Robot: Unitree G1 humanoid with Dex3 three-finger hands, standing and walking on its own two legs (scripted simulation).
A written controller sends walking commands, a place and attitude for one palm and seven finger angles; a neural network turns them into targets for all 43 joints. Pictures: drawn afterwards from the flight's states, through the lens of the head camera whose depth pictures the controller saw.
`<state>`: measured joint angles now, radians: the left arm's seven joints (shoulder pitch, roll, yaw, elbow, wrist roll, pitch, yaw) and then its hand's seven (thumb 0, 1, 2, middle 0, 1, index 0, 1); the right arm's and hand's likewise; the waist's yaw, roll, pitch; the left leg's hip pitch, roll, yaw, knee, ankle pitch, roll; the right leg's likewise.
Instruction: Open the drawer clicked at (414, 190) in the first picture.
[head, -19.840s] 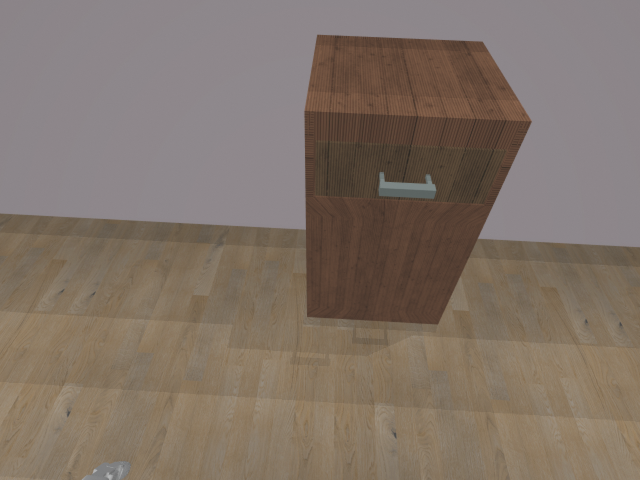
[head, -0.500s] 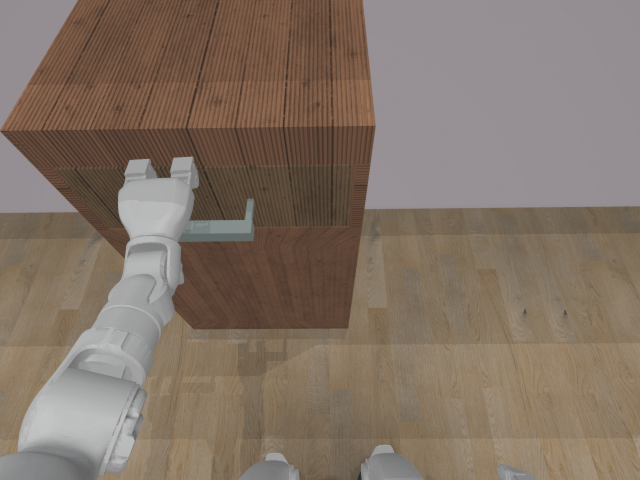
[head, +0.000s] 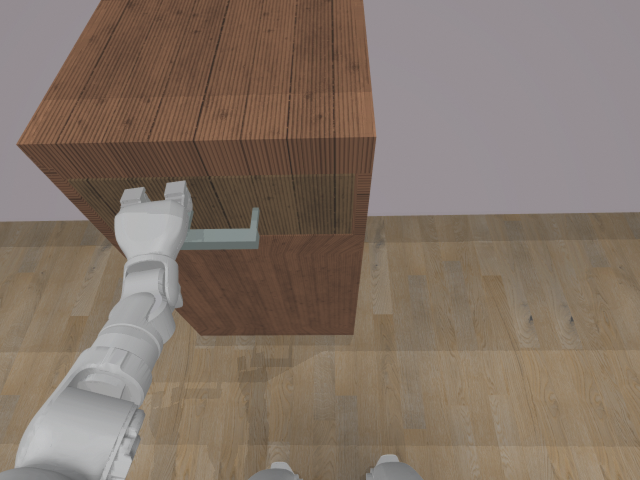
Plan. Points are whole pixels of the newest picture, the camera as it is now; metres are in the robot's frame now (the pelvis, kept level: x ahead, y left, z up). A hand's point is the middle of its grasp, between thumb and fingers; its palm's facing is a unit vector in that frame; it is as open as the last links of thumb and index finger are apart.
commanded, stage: move the hooked fingers above the handle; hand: left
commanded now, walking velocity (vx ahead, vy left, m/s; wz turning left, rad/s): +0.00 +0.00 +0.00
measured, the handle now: (219, 227) +0.49 +0.17 -0.06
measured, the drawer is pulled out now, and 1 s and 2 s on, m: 0.00 0.00 0.00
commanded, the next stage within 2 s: lift the fingers back up to retry in 0.02 s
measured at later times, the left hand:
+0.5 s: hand (190, 240) +0.43 +0.19 +0.00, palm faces -0.05 +0.03 -1.00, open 13.8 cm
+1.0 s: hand (202, 237) +0.43 +0.18 +0.00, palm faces -0.03 +0.02 -1.00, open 13.8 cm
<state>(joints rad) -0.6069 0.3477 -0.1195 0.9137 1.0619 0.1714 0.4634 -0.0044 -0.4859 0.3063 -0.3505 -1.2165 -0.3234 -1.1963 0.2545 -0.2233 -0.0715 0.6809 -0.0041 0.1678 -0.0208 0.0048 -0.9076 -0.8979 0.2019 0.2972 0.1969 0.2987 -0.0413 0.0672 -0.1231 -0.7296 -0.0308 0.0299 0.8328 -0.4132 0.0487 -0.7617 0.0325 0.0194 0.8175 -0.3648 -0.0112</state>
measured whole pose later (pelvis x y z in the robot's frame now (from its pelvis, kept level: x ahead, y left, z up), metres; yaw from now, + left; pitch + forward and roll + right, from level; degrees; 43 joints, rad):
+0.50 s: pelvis +0.00 -0.01 +0.00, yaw +0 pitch +17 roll +0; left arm -0.64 0.30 -0.14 0.94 1.04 0.20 0.44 0.00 -0.49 0.31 -0.34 -1.22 -0.32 -1.20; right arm 0.26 -0.21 -0.06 0.69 0.00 0.17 -0.03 0.00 -0.91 -0.90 0.20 0.30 0.20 0.30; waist -0.05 0.07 -0.13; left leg -0.69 -0.03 0.03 0.80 -0.40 0.04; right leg -0.73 0.04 0.02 0.79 -0.35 -0.02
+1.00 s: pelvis +0.00 -0.01 +0.00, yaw +1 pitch +17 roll +0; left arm -0.67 0.29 -0.16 0.97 1.07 0.15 0.45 -0.01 -0.49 0.31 -0.32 -1.20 -0.32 -1.20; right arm 0.25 -0.21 -0.07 0.69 -0.01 0.14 -0.01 0.00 -0.91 -0.90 0.20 0.30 0.20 0.30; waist -0.06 0.06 -0.13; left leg -0.72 -0.03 0.02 0.82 -0.40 0.03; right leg -0.75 0.04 0.00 0.81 -0.36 -0.03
